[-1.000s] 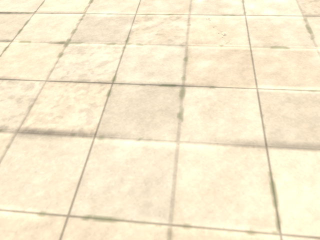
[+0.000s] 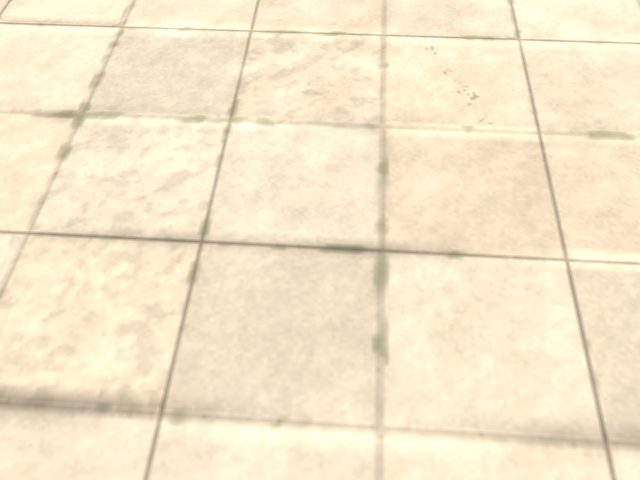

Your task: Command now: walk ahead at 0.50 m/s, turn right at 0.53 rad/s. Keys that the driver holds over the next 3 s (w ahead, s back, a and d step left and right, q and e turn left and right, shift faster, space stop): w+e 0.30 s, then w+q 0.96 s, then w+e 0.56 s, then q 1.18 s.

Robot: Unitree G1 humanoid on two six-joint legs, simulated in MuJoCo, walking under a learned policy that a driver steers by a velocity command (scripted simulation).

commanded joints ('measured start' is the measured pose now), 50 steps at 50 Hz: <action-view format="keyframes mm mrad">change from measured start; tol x32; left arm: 1 92 116 33 -55 7 -12 14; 50 38 56 18 -15 27 -53 33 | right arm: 1 -80 -130 -27 -123 -18 -51 0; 50 31 -67 -28 -131 10 53 0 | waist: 1 26 13 -130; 18 -8 -134 -109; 21 -45 339 -363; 50 17 -116 -34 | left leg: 1 -407 81 -86 -14 102 7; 18 -27 -11 -24 -745 413 16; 21 598 362 -829 -908 12 331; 39 86 127 -399 -884 324 169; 44 -511 -21 -148 -26 -120 19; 50 -432 92 -91 -69 158 -13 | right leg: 1 424 -274 455 -323 126 -197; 17 328 -227 409 -188 106 -78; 22 -328 -41 195 698 -335 83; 40 217 -63 91 -172 128 108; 43 808 -490 676 -256 -165 -140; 50 371 -323 234 -417 106 -74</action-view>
